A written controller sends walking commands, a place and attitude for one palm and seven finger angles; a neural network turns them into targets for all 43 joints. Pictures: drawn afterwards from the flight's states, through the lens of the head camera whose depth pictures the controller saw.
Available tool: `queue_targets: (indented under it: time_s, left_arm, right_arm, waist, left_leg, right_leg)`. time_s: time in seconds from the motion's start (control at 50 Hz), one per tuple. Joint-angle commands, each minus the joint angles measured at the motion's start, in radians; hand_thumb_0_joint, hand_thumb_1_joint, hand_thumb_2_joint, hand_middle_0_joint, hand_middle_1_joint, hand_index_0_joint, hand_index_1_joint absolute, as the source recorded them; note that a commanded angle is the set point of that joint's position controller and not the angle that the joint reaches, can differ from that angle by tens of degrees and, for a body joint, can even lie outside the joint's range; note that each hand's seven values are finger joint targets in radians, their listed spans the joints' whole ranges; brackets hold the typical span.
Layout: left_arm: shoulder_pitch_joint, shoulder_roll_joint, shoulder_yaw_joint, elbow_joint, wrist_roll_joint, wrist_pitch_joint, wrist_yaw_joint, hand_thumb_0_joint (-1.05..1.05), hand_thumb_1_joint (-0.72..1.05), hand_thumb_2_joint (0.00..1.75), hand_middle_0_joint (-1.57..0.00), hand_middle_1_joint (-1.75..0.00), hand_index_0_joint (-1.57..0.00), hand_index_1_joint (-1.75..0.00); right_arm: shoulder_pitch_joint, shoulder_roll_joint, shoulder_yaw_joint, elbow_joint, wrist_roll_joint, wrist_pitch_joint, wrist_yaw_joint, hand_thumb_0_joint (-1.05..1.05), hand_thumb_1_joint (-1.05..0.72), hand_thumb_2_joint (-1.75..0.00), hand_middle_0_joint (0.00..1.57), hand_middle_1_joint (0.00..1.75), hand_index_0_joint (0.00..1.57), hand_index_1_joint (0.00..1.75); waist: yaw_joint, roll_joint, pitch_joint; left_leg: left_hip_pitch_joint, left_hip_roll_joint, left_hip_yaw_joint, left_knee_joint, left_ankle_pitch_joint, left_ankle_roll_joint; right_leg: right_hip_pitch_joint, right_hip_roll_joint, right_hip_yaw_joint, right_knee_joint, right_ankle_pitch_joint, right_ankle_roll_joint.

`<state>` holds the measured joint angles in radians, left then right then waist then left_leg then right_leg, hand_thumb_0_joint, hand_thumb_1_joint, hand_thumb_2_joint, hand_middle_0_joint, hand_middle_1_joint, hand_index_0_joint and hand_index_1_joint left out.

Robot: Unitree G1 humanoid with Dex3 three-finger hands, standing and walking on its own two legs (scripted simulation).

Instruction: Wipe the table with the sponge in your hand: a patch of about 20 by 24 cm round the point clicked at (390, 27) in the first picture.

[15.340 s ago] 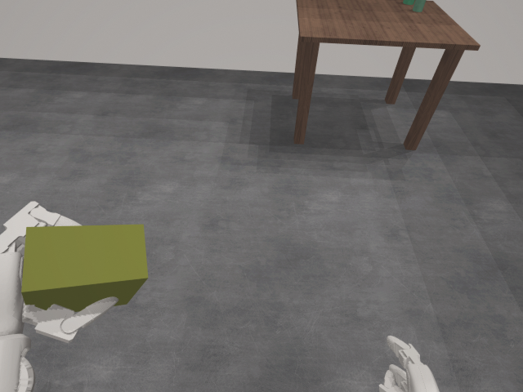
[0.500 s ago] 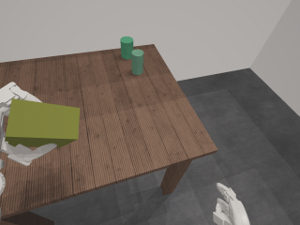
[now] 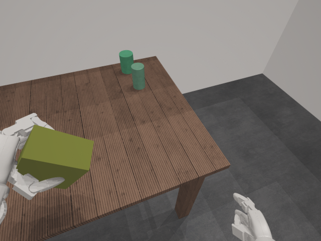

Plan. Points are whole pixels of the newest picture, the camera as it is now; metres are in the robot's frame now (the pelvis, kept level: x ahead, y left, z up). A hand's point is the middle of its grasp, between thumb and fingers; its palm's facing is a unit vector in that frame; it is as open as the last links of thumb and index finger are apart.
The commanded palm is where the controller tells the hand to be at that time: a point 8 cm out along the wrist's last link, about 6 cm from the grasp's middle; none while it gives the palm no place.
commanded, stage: turn the palm down, sponge in hand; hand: left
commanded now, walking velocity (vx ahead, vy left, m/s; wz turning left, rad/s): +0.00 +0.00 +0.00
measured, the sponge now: (60, 162) +0.24 +0.23 +0.12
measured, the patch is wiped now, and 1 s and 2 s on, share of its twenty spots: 0.00 0.00 0.00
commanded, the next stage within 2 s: move the sponge above the wiping area in 1.96 s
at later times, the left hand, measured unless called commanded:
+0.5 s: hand (64, 174) +0.21 +0.21 +0.13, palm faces +0.14 -0.55 -0.82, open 10.5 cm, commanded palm +0.17 +0.25 +0.17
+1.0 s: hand (50, 176) +0.21 +0.24 +0.12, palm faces +0.19 -0.28 -0.94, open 10.5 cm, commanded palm +0.18 +0.24 +0.17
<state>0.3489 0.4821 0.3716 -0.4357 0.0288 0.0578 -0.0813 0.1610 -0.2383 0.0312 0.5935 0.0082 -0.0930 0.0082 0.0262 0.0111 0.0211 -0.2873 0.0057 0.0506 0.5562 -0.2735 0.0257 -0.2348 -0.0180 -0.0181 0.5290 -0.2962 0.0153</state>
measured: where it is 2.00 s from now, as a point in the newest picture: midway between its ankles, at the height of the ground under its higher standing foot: outside the picture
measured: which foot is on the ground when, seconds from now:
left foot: down 0.00-1.00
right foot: down 0.00-1.00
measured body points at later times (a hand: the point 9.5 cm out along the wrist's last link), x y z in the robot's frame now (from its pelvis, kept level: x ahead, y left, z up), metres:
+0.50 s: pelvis -0.01 -0.06 -0.01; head +0.01 -0.08 +0.44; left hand +0.20 +0.23 +0.17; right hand +0.19 -0.29 -0.10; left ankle +0.01 +0.10 -0.73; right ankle -0.01 -0.13 -0.73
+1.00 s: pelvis +0.00 -0.05 -0.01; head +0.00 -0.09 +0.44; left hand +0.19 +0.25 +0.17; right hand +0.21 -0.27 -0.10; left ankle +0.01 +0.10 -0.73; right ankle -0.01 -0.13 -0.73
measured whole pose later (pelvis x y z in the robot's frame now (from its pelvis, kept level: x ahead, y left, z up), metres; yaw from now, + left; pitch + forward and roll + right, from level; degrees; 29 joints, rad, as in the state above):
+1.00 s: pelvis +0.00 -0.05 -0.01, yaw +2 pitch +2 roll +0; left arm 0.38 0.59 0.18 -0.33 0.52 0.14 0.10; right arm 0.15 -0.26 0.00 0.57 0.04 0.01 -0.09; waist 0.07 0.09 -0.05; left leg -0.37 0.04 -0.01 0.66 -0.32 -0.04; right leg -0.32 0.02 -0.07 0.67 -0.38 -0.05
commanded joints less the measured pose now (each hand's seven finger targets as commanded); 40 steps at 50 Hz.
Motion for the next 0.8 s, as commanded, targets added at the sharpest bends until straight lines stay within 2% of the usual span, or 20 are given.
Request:
queue_targets:
  time_s: [0.0,0.04,0.06,0.12,0.14,0.16,0.24,0.32,0.34,0.36,0.4,0.44,0.46,0.54,0.56,0.6,0.66,0.74,0.76,0.78]
  left_arm:
    - [-0.001,0.244,0.168,-0.332,0.021,-0.188,0.068,0.0,0.1,1.3,-1.2,-1.6,-1.2,-1.6]
    - [-0.041,0.34,0.267,-0.355,0.037,-0.239,0.138,0.0,0.1,1.3,-1.2,-1.6,-1.2,-1.6]
    - [-0.068,0.269,0.213,-0.362,0.054,-0.265,0.165,0.0,0.1,1.3,-1.2,-1.6,-1.2,-1.6]
    - [-0.064,0.263,0.199,-0.207,0.081,-0.252,0.198,0.0,0.1,1.3,-1.2,-1.6,-1.2,-1.6]
    - [-0.093,0.294,0.208,-0.163,0.094,-0.219,0.192,0.0,0.1,1.3,-1.2,-1.6,-1.2,-1.6]
    - [-0.117,0.254,0.151,-0.126,0.1,-0.198,0.175,0.0,0.1,1.3,-1.2,-1.6,-1.2,-1.6]
    - [-0.183,0.282,0.062,-0.031,0.132,-0.093,0.072,0.0,0.1,1.3,-1.2,-1.6,-1.2,-1.6]
    - [-0.22,0.34,0.067,-0.101,0.175,-0.139,0.02,0.0,0.1,1.3,-1.2,-1.6,-1.2,-1.6]
    - [-0.196,0.394,0.126,-0.118,0.185,-0.151,0.03,0.0,0.1,1.3,-1.2,-1.6,-1.2,-1.6]
    - [-0.193,0.359,0.116,-0.151,0.185,-0.177,0.043,0.0,0.1,1.3,-1.2,-1.6,-1.2,-1.6]
    - [-0.098,0.384,0.185,-0.126,0.173,-0.205,0.076,0.0,0.1,1.3,-1.2,-1.6,-1.2,-1.6]
    - [-0.048,0.44,0.263,-0.076,0.178,-0.193,0.115,0.0,0.1,1.3,-1.2,-1.6,-1.2,-1.6]
    - [-0.054,0.37,0.201,-0.078,0.176,-0.182,0.127,0.0,0.1,1.3,-1.2,-1.6,-1.2,-1.6]
    - [0.006,0.393,0.192,-0.004,0.223,-0.086,0.162,0.0,0.1,1.3,-1.2,-1.6,-1.2,-1.6]
    - [-0.009,0.353,0.132,-0.022,0.235,-0.07,0.156,0.0,0.1,1.3,-1.2,-1.6,-1.2,-1.6]
    - [-0.01,0.374,0.114,-0.047,0.262,-0.048,0.144,0.0,0.1,1.3,-1.2,-1.6,-1.2,-1.6]
    - [-0.063,0.352,0.057,-0.109,0.305,-0.06,0.136,0.0,0.1,1.3,-1.2,-1.6,-1.2,-1.6]
    - [-0.06,0.426,0.108,-0.158,0.384,-0.093,0.183,0.0,0.1,1.3,-1.2,-1.6,-1.2,-1.6]
    - [-0.074,0.376,0.067,-0.176,0.401,-0.098,0.2,0.0,0.1,1.3,-1.2,-1.6,-1.2,-1.6]
    - [-0.053,0.403,0.097,-0.162,0.418,-0.095,0.22,0.0,0.1,1.3,-1.2,-1.6,-1.2,-1.6]
  right_arm:
    - [-0.11,-0.127,-0.062,-0.174,-0.027,-0.046,-0.019,0.0,-0.9,-0.9,0.2,0.3,0.2,0.3]
    - [-0.102,-0.13,-0.068,-0.163,-0.031,-0.042,-0.027,0.0,-0.9,-0.9,0.2,0.3,0.2,0.3]
    - [-0.087,-0.098,-0.065,-0.16,-0.036,-0.043,-0.027,0.0,-0.9,-0.9,0.2,0.3,0.2,0.3]
    - [-0.06,-0.119,-0.082,-0.117,-0.031,-0.025,-0.031,0.0,-0.9,-0.9,0.2,0.3,0.2,0.3]
    - [-0.069,-0.127,-0.082,-0.116,-0.024,-0.018,-0.035,0.0,-0.9,-0.9,0.2,0.3,0.2,0.3]
    - [-0.068,-0.121,-0.075,-0.123,-0.022,-0.013,-0.041,0.0,-0.9,-0.9,0.2,0.3,0.2,0.3]
    - [-0.104,-0.13,-0.058,-0.148,0.004,-0.002,-0.083,0.0,-0.9,-0.9,0.2,0.3,0.2,0.3]
    - [-0.103,-0.127,-0.06,-0.171,-0.006,0.0,-0.106,0.0,-0.9,-0.9,0.2,0.3,0.2,0.3]
    - [-0.125,-0.121,-0.057,-0.174,-0.003,-0.006,-0.103,0.0,-0.9,-0.9,0.2,0.3,0.2,0.3]
    - [-0.115,-0.108,-0.056,-0.181,-0.008,-0.009,-0.1,0.0,-0.9,-0.9,0.2,0.3,0.2,0.3]
    - [-0.085,-0.114,-0.069,-0.177,-0.013,-0.009,-0.097,0.0,-0.9,-0.9,0.2,0.3,0.2,0.3]
    - [-0.08,-0.121,-0.078,-0.166,-0.002,-0.005,-0.086,0.0,-0.9,-0.9,0.2,0.3,0.2,0.3]
    - [-0.073,-0.117,-0.075,-0.178,0.001,0.001,-0.082,0.0,-0.9,-0.9,0.2,0.3,0.2,0.3]
    - [-0.063,-0.14,-0.085,-0.183,0.017,0.023,-0.084,0.0,-0.9,-0.9,0.2,0.3,0.2,0.3]
    - [-0.056,-0.14,-0.083,-0.197,0.019,0.028,-0.086,0.0,-0.9,-0.9,0.2,0.3,0.2,0.3]
    - [-0.063,-0.146,-0.084,-0.211,0.02,0.027,-0.098,0.0,-0.9,-0.9,0.2,0.3,0.2,0.3]
    - [-0.081,-0.135,-0.075,-0.218,0.024,0.017,-0.105,0.0,-0.9,-0.9,0.2,0.3,0.2,0.3]
    - [-0.1,-0.134,-0.081,-0.2,0.017,0.004,-0.108,0.0,-0.9,-0.9,0.2,0.3,0.2,0.3]
    - [-0.089,-0.127,-0.078,-0.206,0.011,0.005,-0.104,0.0,-0.9,-0.9,0.2,0.3,0.2,0.3]
    - [-0.08,-0.131,-0.085,-0.201,0.009,0.005,-0.105,0.0,-0.9,-0.9,0.2,0.3,0.2,0.3]
  waist:
    - [0.025,0.032,-0.206]
    - [0.029,0.072,-0.226]
    - [0.03,0.115,-0.237]
    - [0.0,0.157,-0.192]
    - [-0.006,0.155,-0.186]
    - [-0.008,0.138,-0.178]
    - [-0.007,0.097,-0.131]
    - [0.006,0.019,-0.178]
    - [0.027,0.041,-0.178]
    - [0.029,0.036,-0.213]
    - [0.043,0.01,-0.226]
    - [0.062,0.05,-0.198]
    - [0.052,0.041,-0.202]
    - [0.061,0.05,-0.149]
    - [0.049,0.031,-0.162]
    - [0.045,0.006,-0.185]
    - [0.025,0.008,-0.187]
    - [0.038,0.058,-0.197]
    - [0.031,0.063,-0.224]
    - [0.038,0.054,-0.235]
  left_leg:
    - [0.128,0.022,-0.06,-0.038,0.3,-0.02]
    - [0.109,0.019,-0.058,-0.018,0.233,-0.023]
    - [0.109,0.009,-0.052,-0.003,0.272,-0.025]
    - [0.075,0.007,-0.045,0.028,0.235,-0.023]
    - [0.07,-0.001,-0.037,0.032,0.188,-0.015]
    - [0.052,-0.006,-0.036,0.029,0.174,-0.013]
    - [0.046,-0.019,-0.024,0.016,0.092,0.0]
    - [0.051,-0.021,-0.034,0.03,0.121,0.012]
    - [0.058,-0.023,-0.031,0.037,0.121,0.008]
    - [0.058,-0.025,-0.034,0.045,0.143,0.011]
    - [0.032,-0.021,-0.033,0.072,0.171,0.009]
    - [0.004,-0.018,-0.026,0.087,0.169,0.001]
    - [-0.02,-0.017,-0.025,0.086,0.158,0.003]
    - [-0.061,-0.012,-0.018,0.093,0.13,0.0]
    - [-0.067,-0.01,-0.022,0.093,0.122,0.004]
    - [-0.06,-0.01,-0.027,0.104,0.121,0.012]
    - [-0.036,-0.013,-0.033,0.111,0.111,0.018]
    - [-0.008,-0.016,-0.044,0.124,0.133,0.016]
    - [-0.007,-0.015,-0.043,0.116,0.141,0.018]
    - [-0.003,-0.011,-0.043,0.119,0.152,0.018]
  right_leg:
    - [-0.045,0.064,-0.088,-0.008,0.217,-0.028]
    - [-0.078,0.07,-0.074,-0.001,0.156,-0.028]
    - [-0.071,0.061,-0.079,0.007,0.174,-0.038]
    - [-0.123,0.044,-0.071,0.007,0.163,-0.031]
    - [-0.136,0.044,-0.058,-0.004,0.136,-0.029]
    - [-0.125,0.033,-0.061,-0.01,0.133,-0.028]
    - [-0.132,0.027,-0.025,-0.054,0.075,-0.017]
    - [-0.085,0.013,-0.006,-0.058,0.106,-0.006]
    - [-0.081,0.02,0.008,-0.063,0.091,-0.014]
    - [-0.065,0.015,-0.003,-0.052,0.122,-0.013]
    - [-0.051,0.008,0.008,-0.035,0.171,-0.006]
    - [-0.057,0.004,0.031,-0.033,0.177,-0.01]
    - [-0.056,-0.006,0.024,-0.022,0.182,-0.005]
    - [-0.089,-0.013,0.055,-0.02,0.157,-0.004]
    - [-0.083,-0.017,0.048,-0.018,0.155,0.0]
    - [-0.081,-0.025,0.063,-0.014,0.161,0.009]
    - [-0.104,-0.02,0.063,-0.025,0.141,0.006]
    - [-0.125,-0.009,0.081,-0.02,0.153,-0.009]
    - [-0.113,-0.012,0.049,-0.008,0.171,-0.008]
    - [-0.111,-0.011,0.049,-0.003,0.18,-0.008]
